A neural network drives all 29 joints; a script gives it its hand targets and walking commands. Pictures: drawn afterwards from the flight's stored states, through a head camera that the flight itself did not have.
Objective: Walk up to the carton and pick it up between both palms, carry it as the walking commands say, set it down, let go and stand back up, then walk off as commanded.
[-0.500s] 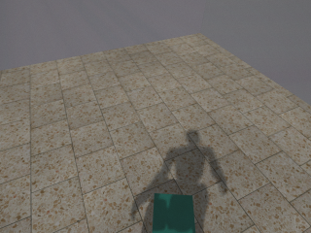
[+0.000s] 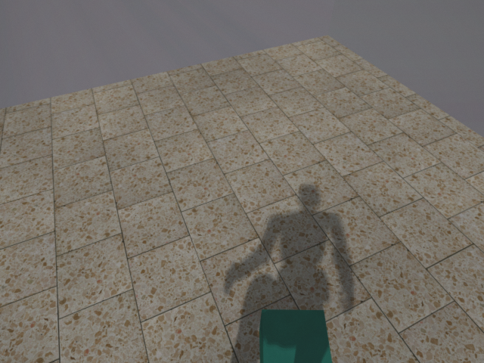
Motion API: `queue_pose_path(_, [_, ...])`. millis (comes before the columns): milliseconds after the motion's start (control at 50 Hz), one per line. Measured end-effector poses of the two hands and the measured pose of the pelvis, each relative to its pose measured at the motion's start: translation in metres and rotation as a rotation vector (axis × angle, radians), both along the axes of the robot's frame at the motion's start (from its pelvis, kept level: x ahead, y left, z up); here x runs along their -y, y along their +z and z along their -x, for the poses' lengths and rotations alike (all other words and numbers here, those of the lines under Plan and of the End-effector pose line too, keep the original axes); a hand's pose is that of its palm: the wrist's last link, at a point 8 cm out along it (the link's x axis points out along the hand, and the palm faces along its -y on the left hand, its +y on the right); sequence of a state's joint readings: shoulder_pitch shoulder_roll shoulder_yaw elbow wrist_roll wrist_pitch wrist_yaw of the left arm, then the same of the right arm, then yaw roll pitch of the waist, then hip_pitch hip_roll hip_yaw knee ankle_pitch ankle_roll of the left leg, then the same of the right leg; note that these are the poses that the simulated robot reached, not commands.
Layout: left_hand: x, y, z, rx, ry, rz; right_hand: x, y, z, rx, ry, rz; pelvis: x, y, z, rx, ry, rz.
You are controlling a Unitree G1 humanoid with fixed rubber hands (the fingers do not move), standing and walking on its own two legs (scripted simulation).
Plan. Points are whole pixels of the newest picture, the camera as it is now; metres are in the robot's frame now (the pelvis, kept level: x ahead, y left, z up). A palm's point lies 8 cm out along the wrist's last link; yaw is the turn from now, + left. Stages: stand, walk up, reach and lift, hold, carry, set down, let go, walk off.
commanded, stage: stand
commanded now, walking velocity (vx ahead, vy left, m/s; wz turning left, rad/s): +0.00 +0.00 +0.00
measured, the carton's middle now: (291, 354) +0.26 -0.15 -0.65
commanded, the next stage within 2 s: none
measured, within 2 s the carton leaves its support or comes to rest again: neither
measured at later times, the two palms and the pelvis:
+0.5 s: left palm out of the picture +0.01 +0.22 -0.14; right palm out of the picture +0.02 -0.26 -0.14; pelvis +0.02 -0.02 +0.01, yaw +1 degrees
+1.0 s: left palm out of the picture -0.02 +0.20 -0.14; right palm out of the picture -0.04 -0.23 -0.14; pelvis +0.00 -0.02 +0.01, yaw +0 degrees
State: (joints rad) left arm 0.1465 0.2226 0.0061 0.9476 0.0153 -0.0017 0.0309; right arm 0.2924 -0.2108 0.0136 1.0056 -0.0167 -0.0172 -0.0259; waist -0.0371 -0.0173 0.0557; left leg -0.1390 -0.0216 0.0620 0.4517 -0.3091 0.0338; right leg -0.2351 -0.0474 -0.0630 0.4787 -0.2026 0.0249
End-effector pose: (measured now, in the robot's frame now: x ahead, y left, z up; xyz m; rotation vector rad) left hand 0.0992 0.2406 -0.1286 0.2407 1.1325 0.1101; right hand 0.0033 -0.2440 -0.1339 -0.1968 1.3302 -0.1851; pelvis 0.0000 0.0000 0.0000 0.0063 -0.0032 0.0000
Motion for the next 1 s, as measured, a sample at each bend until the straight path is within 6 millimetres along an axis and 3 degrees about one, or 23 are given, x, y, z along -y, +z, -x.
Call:
queue_pose_path(160, [0.008, 0.004, 0.016, -0.054, 0.049, -0.013, 0.007, -0.005, -0.015, -0.016, 0.004, -0.022, 0.01, 0.004, -0.016, 0.019, 0.009, 0.007])
queue_pose_path(400, [0.018, -0.004, 0.073, -0.197, 0.119, -0.002, 0.018, -0.001, -0.026, -0.024, 0.014, 0.001, 0.018, 0.006, -0.019, 0.026, 0.011, 0.012])
queue_pose_path(580, [0.03, -0.008, 0.097, -0.253, 0.134, 0.023, 0.01, -0.003, -0.009, -0.061, 0.002, -0.016, 0.02, 0.007, -0.014, 0.026, 0.007, 0.012])
queue_pose_path(1000, [0.041, -0.011, 0.12, -0.303, 0.145, 0.056, -0.017, -0.006, 0.043, -0.151, -0.041, -0.066, 0.016, 0.007, -0.005, 0.023, -0.002, 0.01])
